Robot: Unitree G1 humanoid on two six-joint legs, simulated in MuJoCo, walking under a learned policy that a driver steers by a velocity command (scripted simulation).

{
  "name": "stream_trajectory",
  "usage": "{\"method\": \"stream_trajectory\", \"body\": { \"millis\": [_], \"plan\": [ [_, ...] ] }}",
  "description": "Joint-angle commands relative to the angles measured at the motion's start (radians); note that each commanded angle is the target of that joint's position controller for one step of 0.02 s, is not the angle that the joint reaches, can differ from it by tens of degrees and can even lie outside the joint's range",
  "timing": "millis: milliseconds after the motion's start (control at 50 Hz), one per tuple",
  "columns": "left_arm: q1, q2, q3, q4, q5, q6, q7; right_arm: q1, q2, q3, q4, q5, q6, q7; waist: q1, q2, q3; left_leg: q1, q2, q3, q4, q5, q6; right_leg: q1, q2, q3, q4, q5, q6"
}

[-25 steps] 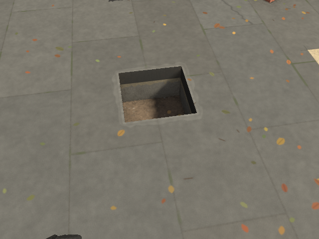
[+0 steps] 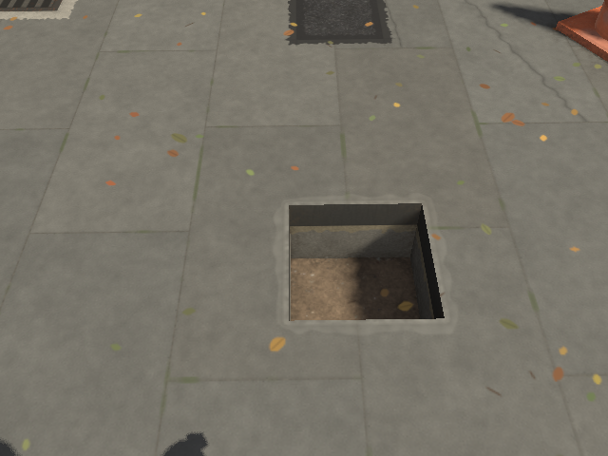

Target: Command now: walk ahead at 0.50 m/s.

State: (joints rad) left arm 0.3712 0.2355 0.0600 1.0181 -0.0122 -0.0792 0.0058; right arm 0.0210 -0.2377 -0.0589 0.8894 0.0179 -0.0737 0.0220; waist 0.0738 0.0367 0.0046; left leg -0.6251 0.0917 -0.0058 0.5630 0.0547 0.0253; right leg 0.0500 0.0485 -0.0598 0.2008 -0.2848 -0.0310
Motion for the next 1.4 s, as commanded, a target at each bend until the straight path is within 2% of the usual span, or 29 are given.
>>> {"method": "stream_trajectory", "body": {
  "millis": [20, 80, 100, 120, 140, 160, 200, 240, 340, 460, 560, 580, 600, 620, 660, 700, 760, 860, 900, 940, 1080, 1140, 1180, 1240, 1320, 1340, 1360, 1380, 1400],
  "plan": [
    [0.033, 0.175, 0.04, -0.013, -0.006, 0.008, 0.01, -0.105, -0.084, -0.011, -0.089, 0.005, -0.024, 0.017, -0.024, -0.108, 0.078, -0.021, -0.013, 0.005, -0.049, -0.083, 0.031, 0.029, -0.322, 0.127, 0.013, 0.405, -0.143],
    [-0.016, 0.156, 0.032, -0.027, -0.004, 0.023, 0.011, 0.206, -0.179, -0.06, 0.0, -0.003, -0.027, 0.012, -0.181, -0.107, -0.114, 0.44, -0.084, 0.061, -0.064, -0.108, 0.095, -0.053, -0.237, 0.052, 0.374, 0.738, -0.086],
    [0.004, 0.121, 0.014, -0.052, 0.017, 0.022, 0.012, 0.391, -0.261, -0.081, 0.035, -0.016, -0.024, 0.001, -0.224, 0.033, -0.271, 0.756, 0.124, -0.187, -0.043, -0.093, 0.165, -0.282, -0.165, 0.003, 0.716, 0.415, -0.046],
    [0.121, -0.007, -0.02, -0.05, 0.01, -0.004, -0.001, 0.419, -0.297, -0.082, 0.054, -0.012, -0.021, 0.009, -0.15, 0.289, -0.386, 1.031, 0.31, -0.662, -0.193, -0.295, 0.319, -0.652, 0.021, 0.068, 1.017, -0.271, 0.006],
    [0.04, 0.106, 0.004, -0.048, -0.015, -0.027, -0.007, 0.393, -0.203, -0.055, 0.042, -0.002, -0.023, 0.009, -0.185, 0.168, -0.33, 0.991, 0.277, -0.676, -0.252, -0.404, 0.278, -0.762, -0.031, 0.186, 1.126, -0.302, -0.013],
    [-0.055, 0.148, 0.016, -0.079, -0.035, -0.041, -0.009, 0.308, -0.164, -0.043, 0.026, -0.002, -0.027, 0.004, -0.173, 0.123, -0.198, 0.865, 0.249, -0.529, -0.265, -0.365, 0.234, -0.823, -0.08, 0.161, 1.133, -0.214, -0.03],
    [-0.122, 0.137, 0.024, -0.089, -0.018, -0.038, 0.005, 0.183, -0.118, -0.027, 0.002, -0.022, -0.031, 0.006, -0.114, 0.009, -0.072, 0.594, 0.184, -0.342, -0.319, -0.192, 0.206, -0.742, -0.167, 0.128, 1.03, -0.056, -0.027],
    [-0.085, 0.099, 0.026, -0.083, -0.011, -0.012, 0.008, 0.174, -0.091, -0.018, 0.009, -0.035, -0.033, 0.006, -0.07, 0.051, -0.055, 0.488, 0.148, -0.263, -0.371, -0.131, 0.203, -0.653, -0.197, 0.134, 0.966, -0.003, -0.024],
    [-0.199, 0.08, 0.027, -0.126, 0.012, 0.011, 0.013, 0.242, -0.143, -0.026, 0.04, -0.031, -0.03, -0.022, -0.065, 0.01, 0.016, 0.455, 0.13, -0.122, -0.406, 0.194, 0.208, -0.721, -0.194, 0.103, 0.719, 0.159, 0.027],
    [-0.327, 0.045, 0.005, -0.153, 0.011, 0.015, -0.01, 0.306, -0.126, -0.011, 0.087, -0.023, 0.001, -0.037, -0.104, 0.05, -0.011, 0.471, 0.065, 0.014, -0.32, 0.342, 0.146, -0.538, -0.105, 0.05, 0.392, 0.409, 0.023],
    [-0.213, 0.129, 0.027, -0.116, 0.035, 0.005, -0.02, 0.277, -0.136, -0.015, 0.104, -0.009, 0.03, -0.049, -0.029, 0.019, -0.076, 0.567, 0.058, -0.025, -0.074, 0.337, 0.087, -0.347, -0.069, 0.05, 0.214, 0.467, -0.043],
    [-0.132, 0.193, 0.041, -0.096, 0.049, 0.003, -0.014, 0.314, -0.12, -0.01, 0.1, -0.026, 0.026, -0.05, -0.027, -0.059, -0.165, 0.486, -0.014, 0.017, 0.09, 0.168, 0.039, -0.155, -0.172, 0.138, 0.264, 0.917, -0.08],
    [-0.094, 0.19, 0.03, -0.089, 0.054, 0.012, -0.008, 0.473, -0.013, 0.021, 0.136, -0.038, 0.019, -0.041, -0.079, -0.24, -0.312, 0.259, -0.103, 0.022, 0.364, -0.381, -0.023, 0.151, -0.386, 0.341, 0.332, 1.179, -0.253],
    [-0.077, 0.111, 0.008, -0.081, 0.032, 0.026, -0.014, 0.478, -0.03, 0.022, 0.15, -0.021, 0.027, -0.036, -0.05, -0.273, -0.391, 0.203, -0.122, -0.039, 0.506, -0.776, -0.052, 0.145, -0.446, 0.459, 0.273, 1.021, -0.326],
    [-0.198, 0.104, 0.0, -0.103, 0.023, 0.038, -0.015, 0.33, -0.102, -0.003, 0.116, 0.008, 0.062, -0.05, -0.058, -0.138, -0.217, 0.121, -0.06, -0.055, 0.572, -0.733, -0.059, -0.087, -0.371, 0.411, 0.163, 0.454, -0.247],
    [-0.315, 0.094, -0.007, -0.126, 0.036, 0.045, -0.006, 0.289, -0.086, -0.009, 0.11, -0.009, 0.098, -0.071, -0.095, -0.137, -0.102, 0.188, -0.021, -0.052, 0.462, -0.619, -0.073, -0.323, -0.311, 0.337, 0.066, 0.16, -0.19],
    [-0.345, 0.08, -0.005, -0.121, 0.046, 0.057, 0.002, 0.32, -0.041, 0.001, 0.135, -0.019, 0.104, -0.081, -0.117, -0.184, -0.09, 0.343, -0.041, -0.01, 0.234, -0.518, -0.068, -0.444, -0.235, 0.238, 0.034, 0.058, -0.157],
    [-0.291, 0.065, -0.009, -0.08, 0.012, 0.072, 0.014, 0.322, -0.049, 0.007, 0.155, -0.056, 0.109, -0.063, -0.124, -0.117, -0.038, 0.482, -0.037, -0.003, -0.086, -0.274, -0.005, -0.506, -0.184, 0.207, 0.032, -0.301, -0.049],
    [-0.257, 0.072, -0.001, -0.078, 0.016, 0.079, 0.02, 0.287, -0.112, -0.003, 0.158, -0.04, 0.1, -0.065, -0.068, 0.019, 0.046, 0.258, -0.014, -0.051, -0.172, -0.541, 0.031, -0.384, -0.101, 0.117, 0.096, -0.198, 0.002],
    [-0.239, 0.059, -0.002, -0.065, 0.023, 0.079, 0.027, 0.246, -0.074, 0.007, 0.162, -0.035, 0.075, -0.065, -0.05, 0.068, 0.045, 0.185, -0.009, -0.064, -0.241, -0.549, 0.006, -0.256, -0.09, 0.096, 0.179, -0.03, 0.003],
    [-0.209, 0.045, -0.003, -0.018, 0.02, 0.082, 0.023, 0.298, -0.051, 0.014, 0.193, -0.026, 0.051, -0.062, -0.069, -0.008, 0.007, 0.303, -0.03, -0.04, -0.193, -0.318, -0.006, -0.232, -0.092, 0.08, 0.227, 0.202, -0.011],
    [-0.204, 0.053, 0.004, -0.004, 0.005, 0.085, 0.025, 0.347, -0.103, -0.004, 0.2, -0.012, 0.062, -0.067, -0.09, 0.033, 0.016, 0.323, -0.014, -0.084, -0.226, -0.642, 0.06, -0.319, -0.025, 0.003, 0.33, -0.142, -0.016],
    [-0.273, 0.05, 0.005, -0.033, -0.002, 0.066, 0.02, 0.392, -0.146, -0.02, 0.191, -0.003, 0.054, -0.07, -0.127, 0.088, 0.097, 0.398, 0.124, -0.278, -0.323, -0.793, 0.145, -0.531, -0.009, -0.023, 0.455, -0.165, -0.017],
    [-0.305, 0.039, 0.003, -0.058, -0.006, 0.018, -0.004, 0.419, -0.135, -0.029, 0.195, -0.005, 0.022, -0.071, -0.133, 0.122, 0.142, 0.504, 0.252, -0.412, -0.314, -0.596, 0.214, -0.708, -0.089, 0.039, 0.593, -0.156, -0.043],
    [-0.122, 0.061, 0.024, 0.012, -0.008, 0.003, -0.008, 0.289, -0.126, -0.025, 0.154, 0.004, 0.026, -0.058, -0.014, 0.077, 0.054, 0.322, 0.107, -0.183, -0.155, -0.295, 0.108, -0.274, -0.026, -0.034, 0.327, 0.037, -0.043],
    [-0.003, 0.102, 0.042, 0.044, 0.0, 0.009, -0.001, 0.255, -0.119, -0.022, 0.139, 0.0, 0.021, -0.057, 0.036, 0.008, 0.015, 0.213, 0.044, -0.1, 0.003, -0.18, 0.069, -0.112, -0.069, 0.055, 0.299, 0.043, -0.06],
    [0.127, 0.204, 0.068, 0.062, 0.001, 0.011, 0.004, 0.253, -0.044, -0.003, 0.104, -0.004, 0.006, -0.057, 0.067, -0.277, -0.044, -0.005, -0.095, 0.059, 0.364, -0.25, -0.009, 0.08, -0.279, 0.426, 0.139, -0.029, -0.17],
    [0.207, 0.187, 0.05, 0.08, 0.008, 0.002, -0.009, 0.24, -0.037, -0.001, 0.084, -0.009, -0.013, -0.055, 0.078, -0.343, -0.105, -0.138, -0.137, -0.027, 0.606, -0.59, -0.014, 0.153, -0.426, 0.76, 0.009, -0.065, -0.266],
    [0.134, 0.139, 0.029, 0.065, 0.011, -0.01, -0.009, 0.224, -0.071, -0.014, 0.079, 0.015, -0.027, -0.046, 0.032, -0.233, -0.025, -0.239, -0.073, -0.083, 0.744, -0.556, 0.015, 0.116, -0.443, 0.714, 0.028, -0.095, -0.256]
  ]
}}
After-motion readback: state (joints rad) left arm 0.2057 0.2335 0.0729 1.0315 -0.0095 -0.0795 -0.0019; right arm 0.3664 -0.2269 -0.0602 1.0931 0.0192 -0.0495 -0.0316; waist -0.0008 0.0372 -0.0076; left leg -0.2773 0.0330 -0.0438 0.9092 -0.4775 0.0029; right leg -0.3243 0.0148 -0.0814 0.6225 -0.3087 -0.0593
